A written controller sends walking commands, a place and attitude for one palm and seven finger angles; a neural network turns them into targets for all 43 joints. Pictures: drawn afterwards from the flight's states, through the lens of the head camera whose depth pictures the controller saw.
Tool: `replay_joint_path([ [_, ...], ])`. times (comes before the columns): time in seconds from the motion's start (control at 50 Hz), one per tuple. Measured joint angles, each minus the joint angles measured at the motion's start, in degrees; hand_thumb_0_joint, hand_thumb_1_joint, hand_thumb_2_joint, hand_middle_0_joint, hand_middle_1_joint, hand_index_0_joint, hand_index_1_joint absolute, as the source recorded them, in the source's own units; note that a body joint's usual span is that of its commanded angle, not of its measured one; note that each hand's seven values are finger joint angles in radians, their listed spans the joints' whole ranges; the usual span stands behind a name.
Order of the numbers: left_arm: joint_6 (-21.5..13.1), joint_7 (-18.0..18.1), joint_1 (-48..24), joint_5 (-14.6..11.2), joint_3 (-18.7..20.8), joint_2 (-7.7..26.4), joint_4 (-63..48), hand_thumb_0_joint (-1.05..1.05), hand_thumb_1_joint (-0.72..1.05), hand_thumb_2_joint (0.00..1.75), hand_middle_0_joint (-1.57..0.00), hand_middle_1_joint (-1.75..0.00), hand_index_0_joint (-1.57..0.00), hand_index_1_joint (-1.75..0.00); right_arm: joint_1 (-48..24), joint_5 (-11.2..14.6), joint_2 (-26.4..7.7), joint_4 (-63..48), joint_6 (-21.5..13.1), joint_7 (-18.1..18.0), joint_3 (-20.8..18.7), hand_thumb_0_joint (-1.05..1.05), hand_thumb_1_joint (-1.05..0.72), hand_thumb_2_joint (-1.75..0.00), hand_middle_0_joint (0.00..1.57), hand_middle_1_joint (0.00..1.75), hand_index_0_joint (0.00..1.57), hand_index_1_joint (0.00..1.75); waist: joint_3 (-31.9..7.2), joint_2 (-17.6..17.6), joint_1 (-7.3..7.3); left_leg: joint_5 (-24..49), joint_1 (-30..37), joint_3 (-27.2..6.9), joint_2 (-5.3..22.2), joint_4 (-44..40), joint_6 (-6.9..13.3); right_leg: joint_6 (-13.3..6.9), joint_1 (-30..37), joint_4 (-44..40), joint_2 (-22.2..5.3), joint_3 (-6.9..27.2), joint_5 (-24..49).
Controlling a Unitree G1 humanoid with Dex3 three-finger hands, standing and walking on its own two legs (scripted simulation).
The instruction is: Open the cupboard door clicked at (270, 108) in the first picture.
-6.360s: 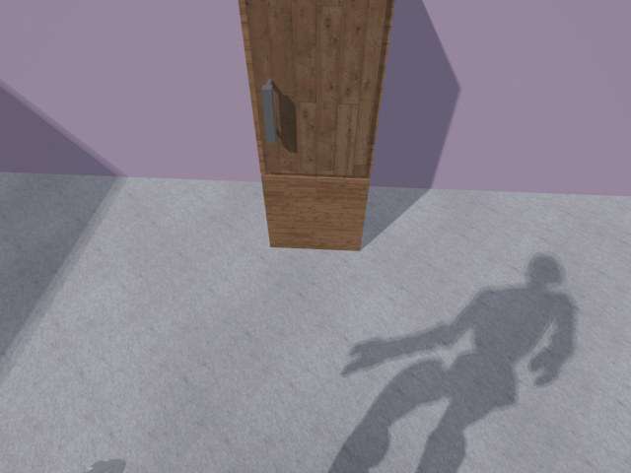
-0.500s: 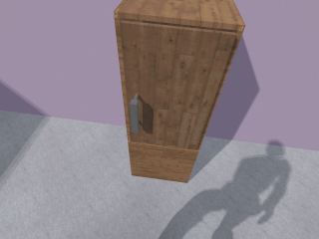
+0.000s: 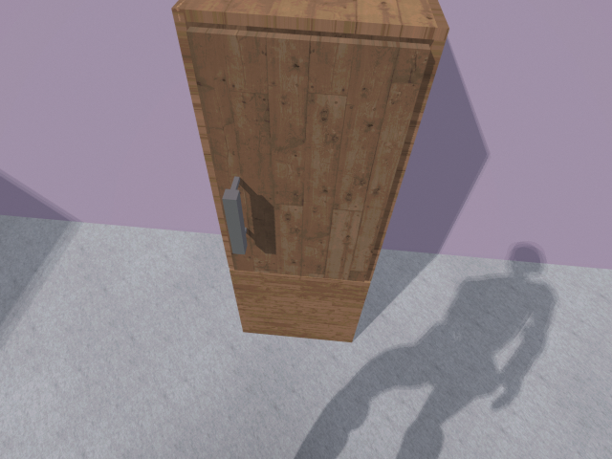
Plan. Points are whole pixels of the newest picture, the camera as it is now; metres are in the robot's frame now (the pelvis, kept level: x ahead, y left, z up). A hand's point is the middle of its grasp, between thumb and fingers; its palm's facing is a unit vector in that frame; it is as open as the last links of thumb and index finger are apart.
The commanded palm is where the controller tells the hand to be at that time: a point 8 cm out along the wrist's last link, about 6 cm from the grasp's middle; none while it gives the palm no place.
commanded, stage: come to a stop and stand still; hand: left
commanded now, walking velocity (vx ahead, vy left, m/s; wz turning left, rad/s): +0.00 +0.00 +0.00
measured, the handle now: (238, 216) +0.57 +0.17 -0.09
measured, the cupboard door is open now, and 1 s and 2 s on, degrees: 0 0 0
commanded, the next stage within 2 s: look again from close up in 0.56 s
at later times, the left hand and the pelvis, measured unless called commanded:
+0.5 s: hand out of the picture -0.05 +0.18 -0.17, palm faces +0.05 -0.98 -0.17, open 7.4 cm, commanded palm none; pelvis -0.02 +0.01 +0.01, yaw +1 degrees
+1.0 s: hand out of the picture +0.02 +0.21 -0.17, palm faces +0.01 -0.97 -0.23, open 7.4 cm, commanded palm none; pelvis +0.00 +0.02 +0.00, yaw +0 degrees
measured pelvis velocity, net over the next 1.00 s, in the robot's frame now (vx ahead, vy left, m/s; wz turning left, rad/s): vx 0.00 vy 0.02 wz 0.00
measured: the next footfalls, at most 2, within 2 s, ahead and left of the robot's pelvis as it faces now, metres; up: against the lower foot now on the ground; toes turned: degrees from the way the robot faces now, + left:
none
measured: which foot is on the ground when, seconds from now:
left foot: down 0.00-1.00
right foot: down 0.00-1.00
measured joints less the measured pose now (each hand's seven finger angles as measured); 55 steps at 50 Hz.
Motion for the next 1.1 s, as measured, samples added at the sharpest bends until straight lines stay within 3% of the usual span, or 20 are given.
replay_joint_path([
  [0.18,0.8,-0.84,-2.31,-0.25,0.27,2.74,-1.28,0.01,0.91,0.9,-0.2,-0.3,-0.2,-0.3,-1.38,-0.4,-0.71,-0.95,1.02,1.07,0.21,0.0,-0.93,-0.9,0.2,0.3,0.2,0.3,-0.31,0.77,-0.15,2.16,0.93,-0.73,-0.06,-1.89,0.04,-0.17,0.9,-1.29,0.18,-0.75,1.63],
  [0.5,0.44,-1.76,1.37,-0.46,-0.71,1.57,2.51,0.01,0.9,0.9,-0.2,-0.3,-0.2,-0.3,0.75,-0.27,-0.76,1.8,0.38,1.41,1.41,0.0,-0.92,-0.9,0.2,0.3,0.2,0.3,0.25,0.38,0.41,5.08,2.19,-0.74,-0.66,-6.62,0.63,0.43,2.18,-6.07,-0.17,-0.93,4.68],
  [0.62,0.03,-0.84,2.71,-0.1,-1.58,0.2,2.24,0.01,0.9,0.9,-0.2,-0.3,-0.2,-0.3,2.11,-0.67,-1.79,-2.26,0.63,2.16,0.98,0.0,-0.92,-0.9,0.2,0.3,0.2,0.3,1.04,2.88,-1.06,1.03,-2.27,-1.5,0.15,1.21,1.21,0.76,-0.07,-2.36,0.52,-1.45,2.66],
  [0.7,0.08,-0.86,1.65,-0.25,-1.13,0.54,1.5,0.01,0.9,0.9,-0.2,-0.3,-0.2,-0.3,2.96,-0.72,-1.67,-2.75,0.32,1.7,1.06,0.0,-0.92,-0.9,0.2,0.3,0.2,0.3,0.84,3.19,-0.87,-0.2,-2.75,-1.05,-0.74,2.76,1.92,1.24,-0.99,0.21,-0.55,-1.14,0.88],
  [1.1,0.07,-1.21,-2.79,-0.19,-0.47,3.58,-0.5,0.01,0.9,0.9,-0.2,-0.3,-0.2,-0.3,-1.18,-0.5,-1.77,-1.56,-0.52,1.68,1.33,0.0,-0.92,-0.9,0.2,0.3,0.2,0.3,-0.61,0.84,-0.21,0.55,0.43,0.76,-1.24,-1.31,1.61,1.44,0.6,-1.92,-1.28,0.51,1.19],
])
